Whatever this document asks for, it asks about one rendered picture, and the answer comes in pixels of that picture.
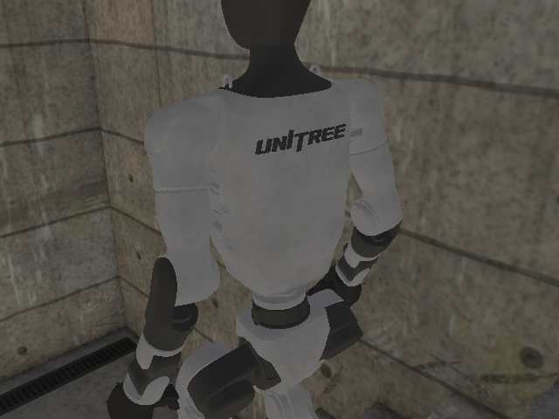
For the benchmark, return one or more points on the right robot hand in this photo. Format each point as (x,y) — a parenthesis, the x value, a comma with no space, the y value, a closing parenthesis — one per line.
(350,294)

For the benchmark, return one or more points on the humanoid robot head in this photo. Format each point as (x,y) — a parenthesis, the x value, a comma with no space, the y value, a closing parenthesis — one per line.
(268,28)

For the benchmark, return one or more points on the right robot forearm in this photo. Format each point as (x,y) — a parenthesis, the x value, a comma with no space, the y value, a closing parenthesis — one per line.
(360,253)

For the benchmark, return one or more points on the left robot hand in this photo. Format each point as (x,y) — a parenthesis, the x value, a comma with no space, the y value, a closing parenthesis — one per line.
(120,407)

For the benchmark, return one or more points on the robot right upper arm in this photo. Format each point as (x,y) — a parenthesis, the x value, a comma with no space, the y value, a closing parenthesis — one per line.
(379,208)

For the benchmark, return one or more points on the robot left upper arm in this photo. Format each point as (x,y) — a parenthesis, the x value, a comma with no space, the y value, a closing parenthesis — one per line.
(177,139)

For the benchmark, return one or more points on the left robot forearm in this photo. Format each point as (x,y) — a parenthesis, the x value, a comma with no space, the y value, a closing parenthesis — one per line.
(162,339)

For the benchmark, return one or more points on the humanoid robot torso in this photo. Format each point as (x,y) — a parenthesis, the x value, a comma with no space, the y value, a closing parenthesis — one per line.
(278,180)

